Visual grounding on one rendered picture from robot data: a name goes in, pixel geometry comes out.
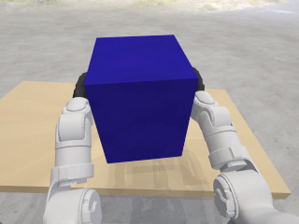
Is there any robot right upper arm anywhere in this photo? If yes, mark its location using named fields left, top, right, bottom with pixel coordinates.
left=213, top=169, right=299, bottom=224

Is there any robot left hand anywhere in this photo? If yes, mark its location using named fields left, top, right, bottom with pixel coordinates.
left=72, top=72, right=88, bottom=100

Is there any table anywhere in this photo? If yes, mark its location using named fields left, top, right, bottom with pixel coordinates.
left=0, top=80, right=291, bottom=224

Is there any carton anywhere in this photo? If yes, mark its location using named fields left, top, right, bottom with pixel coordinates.
left=83, top=35, right=199, bottom=164

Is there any robot left upper arm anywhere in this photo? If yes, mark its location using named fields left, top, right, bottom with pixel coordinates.
left=44, top=188, right=102, bottom=224

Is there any robot right hand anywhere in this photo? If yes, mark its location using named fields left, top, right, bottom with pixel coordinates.
left=193, top=67, right=205, bottom=91

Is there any right robot forearm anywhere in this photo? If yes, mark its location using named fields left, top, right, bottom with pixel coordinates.
left=190, top=91, right=273, bottom=204

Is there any left robot forearm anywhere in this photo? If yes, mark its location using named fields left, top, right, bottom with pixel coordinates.
left=43, top=97, right=94, bottom=224

